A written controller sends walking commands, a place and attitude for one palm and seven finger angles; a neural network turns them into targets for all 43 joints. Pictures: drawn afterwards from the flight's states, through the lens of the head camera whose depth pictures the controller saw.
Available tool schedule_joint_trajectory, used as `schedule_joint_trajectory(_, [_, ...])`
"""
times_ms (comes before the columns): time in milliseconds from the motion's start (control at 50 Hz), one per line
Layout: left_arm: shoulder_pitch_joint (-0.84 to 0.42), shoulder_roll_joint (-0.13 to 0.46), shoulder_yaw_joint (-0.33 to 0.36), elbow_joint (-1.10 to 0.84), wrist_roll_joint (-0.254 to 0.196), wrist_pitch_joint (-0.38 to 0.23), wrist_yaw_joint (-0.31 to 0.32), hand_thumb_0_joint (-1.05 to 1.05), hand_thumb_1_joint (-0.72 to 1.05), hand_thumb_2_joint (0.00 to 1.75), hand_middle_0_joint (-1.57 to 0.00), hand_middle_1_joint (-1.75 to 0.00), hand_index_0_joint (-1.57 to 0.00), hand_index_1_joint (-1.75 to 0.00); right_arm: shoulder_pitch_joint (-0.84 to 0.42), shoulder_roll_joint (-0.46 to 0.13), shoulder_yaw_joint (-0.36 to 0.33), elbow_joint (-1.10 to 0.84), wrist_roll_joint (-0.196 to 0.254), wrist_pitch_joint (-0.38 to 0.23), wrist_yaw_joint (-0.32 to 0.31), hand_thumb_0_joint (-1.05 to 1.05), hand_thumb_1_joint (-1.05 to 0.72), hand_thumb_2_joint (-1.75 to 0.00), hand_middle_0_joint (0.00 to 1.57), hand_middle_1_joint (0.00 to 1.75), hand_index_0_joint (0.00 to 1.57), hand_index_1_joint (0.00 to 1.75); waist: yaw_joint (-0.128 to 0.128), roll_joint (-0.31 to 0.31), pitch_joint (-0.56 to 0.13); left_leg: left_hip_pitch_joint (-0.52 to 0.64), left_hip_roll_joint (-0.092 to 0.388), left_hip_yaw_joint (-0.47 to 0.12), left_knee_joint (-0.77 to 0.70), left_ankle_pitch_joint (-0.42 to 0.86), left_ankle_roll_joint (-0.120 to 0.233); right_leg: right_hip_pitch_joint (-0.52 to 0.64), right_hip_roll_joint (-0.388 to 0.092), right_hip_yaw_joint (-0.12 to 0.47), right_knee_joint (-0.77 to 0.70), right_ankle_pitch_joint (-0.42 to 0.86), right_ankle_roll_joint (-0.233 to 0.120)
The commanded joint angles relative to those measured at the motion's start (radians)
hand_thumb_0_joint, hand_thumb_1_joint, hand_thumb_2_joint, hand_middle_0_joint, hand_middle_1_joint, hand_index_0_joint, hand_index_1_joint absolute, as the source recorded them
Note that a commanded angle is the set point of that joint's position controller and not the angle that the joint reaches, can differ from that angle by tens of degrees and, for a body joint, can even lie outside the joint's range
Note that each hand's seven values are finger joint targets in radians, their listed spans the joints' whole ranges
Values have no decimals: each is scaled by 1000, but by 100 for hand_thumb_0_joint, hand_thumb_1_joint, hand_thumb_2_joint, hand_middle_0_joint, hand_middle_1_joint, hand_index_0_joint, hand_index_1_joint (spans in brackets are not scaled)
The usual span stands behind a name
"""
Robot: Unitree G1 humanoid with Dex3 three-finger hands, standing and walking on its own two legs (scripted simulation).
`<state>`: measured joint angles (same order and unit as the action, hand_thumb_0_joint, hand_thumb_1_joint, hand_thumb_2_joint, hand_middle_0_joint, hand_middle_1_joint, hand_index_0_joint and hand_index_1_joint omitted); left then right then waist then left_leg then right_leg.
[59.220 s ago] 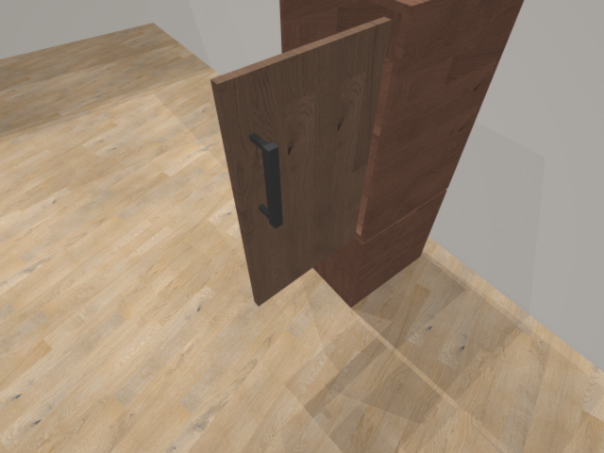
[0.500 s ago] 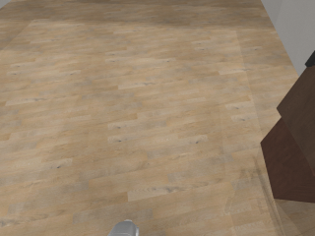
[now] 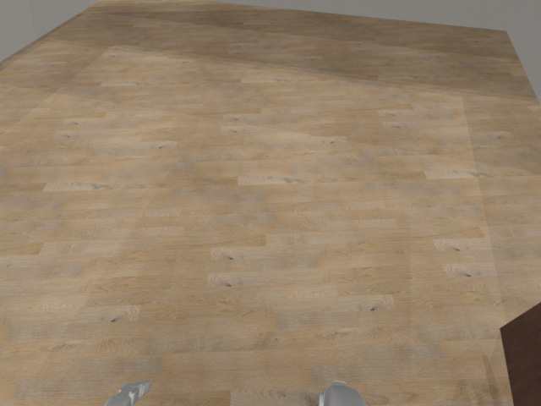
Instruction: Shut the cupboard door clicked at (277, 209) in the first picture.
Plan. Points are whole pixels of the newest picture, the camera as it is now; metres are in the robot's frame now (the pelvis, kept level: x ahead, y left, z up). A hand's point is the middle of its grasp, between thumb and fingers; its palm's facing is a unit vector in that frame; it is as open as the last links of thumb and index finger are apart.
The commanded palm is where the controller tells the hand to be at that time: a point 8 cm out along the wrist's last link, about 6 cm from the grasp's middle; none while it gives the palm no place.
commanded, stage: walk to a spot facing it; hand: left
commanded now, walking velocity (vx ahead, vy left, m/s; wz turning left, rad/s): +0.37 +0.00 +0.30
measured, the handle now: out of the picture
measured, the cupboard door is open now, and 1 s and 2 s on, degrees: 11 11 11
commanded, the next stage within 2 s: turn to face it in 0.50 s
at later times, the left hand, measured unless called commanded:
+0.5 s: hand out of the picture +0.15 +0.15 -0.18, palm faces +0.30 -0.94 -0.18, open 7.3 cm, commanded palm none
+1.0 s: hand (163, 281) +0.38 +0.24 -0.17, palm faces +0.25 -0.95 -0.20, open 7.4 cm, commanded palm none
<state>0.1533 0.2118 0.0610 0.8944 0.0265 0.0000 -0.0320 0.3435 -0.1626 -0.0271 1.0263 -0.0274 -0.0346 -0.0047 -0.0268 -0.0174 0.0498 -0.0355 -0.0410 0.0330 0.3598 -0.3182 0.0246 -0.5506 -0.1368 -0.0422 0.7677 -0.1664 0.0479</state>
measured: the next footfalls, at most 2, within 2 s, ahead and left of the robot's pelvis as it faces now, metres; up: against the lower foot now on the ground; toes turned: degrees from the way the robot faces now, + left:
right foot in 0.08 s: +0.18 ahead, -0.14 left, +0.00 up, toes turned -5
left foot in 0.58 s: +0.37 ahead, +0.14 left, +0.00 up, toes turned +23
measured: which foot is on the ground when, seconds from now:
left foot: down 0.00-0.10, up 0.12-0.56, down 0.58-1.00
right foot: up 0.00-0.06, down 0.08-0.58, up 0.60-1.00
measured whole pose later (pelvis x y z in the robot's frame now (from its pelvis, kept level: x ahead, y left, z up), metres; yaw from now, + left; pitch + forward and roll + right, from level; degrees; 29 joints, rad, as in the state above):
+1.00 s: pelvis +0.36 +0.05 +0.00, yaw +11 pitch +0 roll +0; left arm 0.24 0.17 0.06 0.94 0.03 0.06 -0.01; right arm 0.18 -0.18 -0.02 0.96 -0.03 0.01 -0.03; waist 0.01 0.01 0.04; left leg -0.21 0.04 0.20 0.53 -0.32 0.06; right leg -0.38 -0.05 -0.06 0.73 -0.31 0.03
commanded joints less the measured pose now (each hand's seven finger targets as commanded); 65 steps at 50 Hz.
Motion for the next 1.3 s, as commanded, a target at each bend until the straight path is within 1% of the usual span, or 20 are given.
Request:
schedule_joint_trajectory(0, [16, 70, 28, -65, 0, -31, 0, 0, 90, 90, -20, -30, -20, -30, -1, -183, -52, -37, -3, -26, -13, 0, -90, -90, 20, 30, 20, 30, 37, 95, 71, -187, 260, -174, -106, 114, 156, 203, 44, -19, -117, 15, -23])
schedule_joint_trajectory(40, [224, 116, 44, 1, 5, -49, 6, 0, 90, 90, -20, -30, -20, -30, 2, -172, -51, -26, 4, -24, -9, 0, -90, -90, 20, 30, 20, 30, 127, -17, -22, -251, 169, -108, 167, 198, 110, 490, 74, -20, -227, -10, -45])
schedule_joint_trajectory(80, [422, 282, 79, 57, 9, -59, 27, 0, 90, 90, -20, -30, -20, -30, 83, -77, -38, -57, 22, -28, 0, 0, -90, -90, 20, 30, 20, 30, 156, -415, -210, -542, -38, -28, 808, -282, 46, 747, -345, 565, -528, -265, -166])
schedule_joint_trajectory(120, [263, 184, 60, 22, 3, -63, 40, 0, 90, 90, -20, -30, -20, -30, 28, -95, -47, -45, 12, -24, 3, 0, -90, -90, 20, 30, 20, 30, 102, -320, -78, -633, 65, -112, 995, -90, 45, 579, -306, 515, -587, -330, -134])
schedule_joint_trajectory(160, [139, 89, 33, -4, 2, -66, 44, 0, 90, 90, -20, -30, -20, -30, -8, -74, -46, -34, 9, -13, 12, 0, -90, -90, 20, 30, 20, 30, 35, -109, -23, -559, 130, -104, 954, 45, 27, 405, -238, 199, -551, -140, -127])
schedule_joint_trajectory(220, [168, 49, 17, 14, 3, -85, 42, 0, 90, 90, -20, -30, -20, -30, 14, -32, -36, -23, 4, 17, 24, 0, -90, -90, 20, 30, 20, 30, 5, -94, -6, -557, 122, -53, 889, 94, -1, 365, -189, -5, -549, 134, -120])
schedule_joint_trajectory(440, [252, 118, 26, 70, 3, -84, 50, 0, 90, 90, -20, -30, -20, -30, -255, -56, -18, -164, 4, 19, 59, 0, -90, -90, 20, 30, 20, 30, 40, -92, 32, -595, 120, 80, 396, 102, 9, 591, -230, -192, -464, 475, -138])
schedule_joint_trajectory(520, [203, 181, 45, 45, -5, -73, 44, 0, 90, 90, -20, -30, -20, -30, -13, -160, -49, -122, -5, 10, 47, 0, -90, -90, 20, 30, 20, 30, -94, -48, -109, -162, 20, 110, 231, 139, 57, 479, -212, -274, -35, 580, -91])
schedule_joint_trajectory(540, [221, 158, 48, 25, -13, -65, 35, 0, 90, 90, -20, -30, -20, -30, 103, -260, -74, -104, -13, 7, 37, 0, -90, -90, 20, 30, 20, 30, -137, 138, -229, 73, 145, -113, 182, 255, 121, 288, -113, -282, 239, 227, -46])
schedule_joint_trajectory(560, [202, 99, 27, -28, -21, -56, 26, 0, 90, 90, -20, -30, -20, -30, 165, -380, -96, -99, -11, -1, 23, 0, -90, -90, 20, 30, 20, 30, -140, 368, -278, 234, 422, -563, 80, 500, 252, -41, 54, -186, 563, -462, 8])
schedule_joint_trajectory(580, [110, 129, 21, -63, -17, -46, 37, 0, 90, 90, -20, -30, -20, -30, 152, -367, -89, -88, 7, 9, 6, 0, -90, -90, 20, 30, 20, 30, -138, 171, -275, 197, 462, -603, 13, 529, 283, -92, 49, -13, 635, -438, -13])
schedule_joint_trajectory(600, [124, 91, 24, -76, -13, -47, 42, 0, 90, 90, -20, -30, -20, -30, 73, -341, -74, -115, 2, 9, -2, 0, -90, -90, 20, 30, 20, 30, -78, 69, -174, 32, 471, -501, -10, 378, 268, -73, 12, -8, 619, -403, -25])
schedule_joint_trajectory(660, [236, 37, 4, 37, 4, -12, 44, 0, 90, 90, -20, -30, -20, -30, -135, -181, -19, -158, 3, -14, -22, 0, -90, -90, 20, 30, 20, 30, 30, 164, -102, -207, 318, -231, -62, 309, 138, 41, -14, 42, 494, -215, -20])
schedule_joint_trajectory(980, [165, 36, 27, -9, 2, 31, 25, 0, 90, 90, -20, -30, -20, -30, -139, -186, -45, -106, 1, 36, -33, 0, -90, -90, 20, 30, 20, 30, 54, 123, -40, -160, 341, 26, 123, 374, 92, 270, 108, -26, -184, -44, -35])
schedule_joint_trajectory(1000, [207, 66, 33, 1, 4, 21, 25, 0, 90, 90, -20, -30, -20, -30, -144, -179, -48, -112, 8, 36, -31, 0, -90, -90, 20, 30, 20, 30, 69, 58, -69, -170, 290, 72, 229, 339, 45, 338, 84, 34, -281, 122, -54])
schedule_joint_trajectory(1020, [240, 135, 45, 6, 12, 7, 32, 0, 90, 90, -20, -30, -20, -30, -137, -144, -49, -128, 17, 36, -27, 0, -90, -90, 20, 30, 20, 30, 74, -125, -107, -293, 182, 152, 403, 149, -21, 438, -70, 263, -342, 406, -126])
schedule_joint_trajectory(1040, [269, 199, 53, 19, 6, 0, 39, 0, 90, 90, -20, -30, -20, -30, -171, -104, -36, -159, 20, 39, -24, 0, -90, -90, 20, 30, 20, 30, 96, -244, -87, -482, 57, 143, 604, -298, -68, 525, -239, 447, -393, 705, -260])
schedule_joint_trajectory(1060, [283, 201, 55, 19, -3, 3, 50, 0, 90, 90, -20, -30, -20, -30, -179, -114, -33, -165, 16, 50, -30, 0, -90, -90, 20, 30, 20, 30, 99, -182, -97, -508, 77, 28, 722, -317, -67, 524, -263, 467, -397, 707, -312])
schedule_joint_trajectory(1160, [152, 145, 52, -15, -4, 8, 64, 0, 90, 90, -20, -30, -20, -30, -202, -110, -37, -157, 18, 57, -23, 0, -90, -90, 20, 30, 20, 30, 57, -77, -130, -536, 103, -39, 726, -131, -90, 526, -107, 309, -371, 546, -249])
schedule_joint_trajectory(1280, [133, 182, 63, -26, 3, 17, 50, 0, 90, 90, -20, -30, -20, -30, -204, -106, -38, -182, 21, 55, -24, 0, -90, -90, 20, 30, 20, 30, 57, -127, -118, -429, 66, -11, 457, -99, -99, 453, -67, 341, -361, 427, -237])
